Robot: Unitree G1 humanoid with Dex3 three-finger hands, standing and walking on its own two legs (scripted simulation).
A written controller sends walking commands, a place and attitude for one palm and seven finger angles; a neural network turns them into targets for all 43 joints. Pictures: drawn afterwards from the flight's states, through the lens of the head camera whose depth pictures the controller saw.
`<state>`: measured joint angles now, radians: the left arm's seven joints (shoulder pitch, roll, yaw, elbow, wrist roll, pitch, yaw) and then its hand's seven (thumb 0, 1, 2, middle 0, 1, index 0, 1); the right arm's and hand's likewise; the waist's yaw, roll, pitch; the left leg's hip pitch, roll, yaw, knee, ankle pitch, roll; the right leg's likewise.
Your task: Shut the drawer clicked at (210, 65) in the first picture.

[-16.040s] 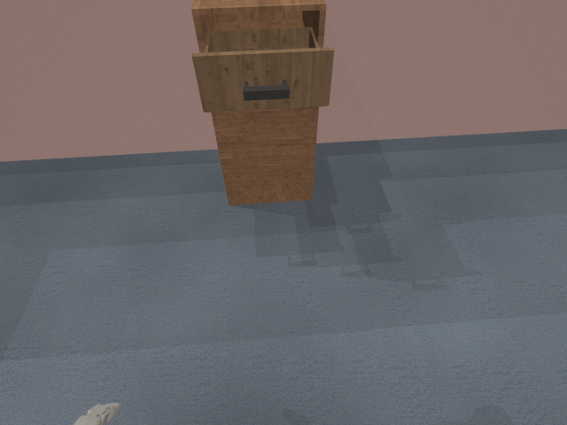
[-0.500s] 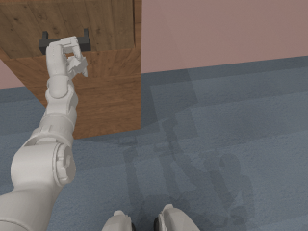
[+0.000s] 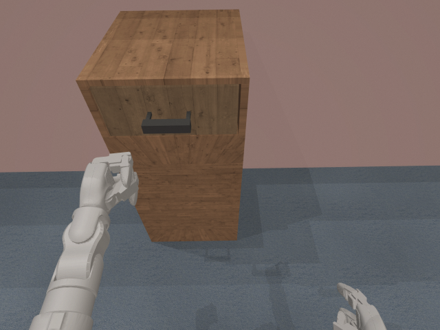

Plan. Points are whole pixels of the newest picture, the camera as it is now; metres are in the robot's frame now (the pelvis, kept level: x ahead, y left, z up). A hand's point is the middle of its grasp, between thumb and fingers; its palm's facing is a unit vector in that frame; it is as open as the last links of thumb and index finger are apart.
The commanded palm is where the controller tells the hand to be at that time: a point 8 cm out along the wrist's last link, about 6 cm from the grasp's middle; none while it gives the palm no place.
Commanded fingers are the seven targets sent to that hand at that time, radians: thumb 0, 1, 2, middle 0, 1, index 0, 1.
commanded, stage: draw the hand back to the body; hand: left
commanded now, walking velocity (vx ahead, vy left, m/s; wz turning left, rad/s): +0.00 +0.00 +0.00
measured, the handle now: (167, 120) +0.60 +0.17 +0.03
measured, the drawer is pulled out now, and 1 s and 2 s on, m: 0.00 0.00 0.00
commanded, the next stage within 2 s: step back with the hand held close in 0.82 s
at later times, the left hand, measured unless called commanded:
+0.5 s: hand (34, 248) +0.19 +0.24 +0.16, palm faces +0.32 -0.90 -0.29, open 3.2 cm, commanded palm +0.14 +0.29 +0.18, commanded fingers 0.00 0.90 0.90 -1.40 -1.60 -1.40 -1.60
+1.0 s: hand out of the picture +0.16 +0.26 +0.19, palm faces +0.42 -0.83 -0.37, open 3.2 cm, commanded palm +0.11 +0.30 +0.20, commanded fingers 0.00 0.90 0.90 -1.40 -1.60 -1.40 -1.60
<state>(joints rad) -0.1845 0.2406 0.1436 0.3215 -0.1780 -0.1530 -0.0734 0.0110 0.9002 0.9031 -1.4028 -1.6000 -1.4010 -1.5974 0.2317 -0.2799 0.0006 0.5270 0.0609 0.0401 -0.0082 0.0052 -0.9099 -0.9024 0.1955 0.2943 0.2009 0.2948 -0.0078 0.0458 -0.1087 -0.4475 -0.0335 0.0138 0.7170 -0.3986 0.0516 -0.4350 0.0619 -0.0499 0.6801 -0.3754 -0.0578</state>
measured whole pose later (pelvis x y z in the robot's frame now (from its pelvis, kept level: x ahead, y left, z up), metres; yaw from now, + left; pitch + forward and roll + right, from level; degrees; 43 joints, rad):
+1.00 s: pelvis -0.02 +0.02 +0.02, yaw +1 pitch -4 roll -1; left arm 0.51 0.33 0.29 -0.48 -0.07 -0.11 0.11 0.01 0.89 0.90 -1.41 -1.60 -1.41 -1.60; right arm 0.20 -0.23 0.04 0.59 0.01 -0.09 -0.06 0.01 -0.90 -0.90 0.20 0.30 0.20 0.30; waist 0.06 0.07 0.01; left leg -0.11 -0.06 0.01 0.45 -0.26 0.07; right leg -0.09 0.04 -0.04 0.40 -0.24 -0.03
